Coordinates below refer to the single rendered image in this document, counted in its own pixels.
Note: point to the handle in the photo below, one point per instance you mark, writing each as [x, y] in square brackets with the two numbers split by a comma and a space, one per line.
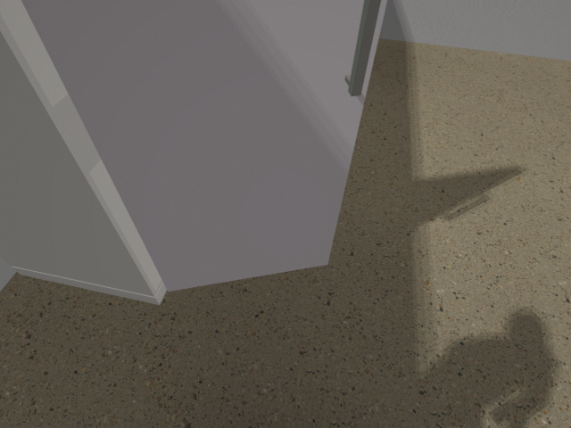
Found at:
[366, 32]

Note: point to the fridge door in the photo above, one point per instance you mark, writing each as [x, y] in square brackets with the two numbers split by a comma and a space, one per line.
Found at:
[226, 126]

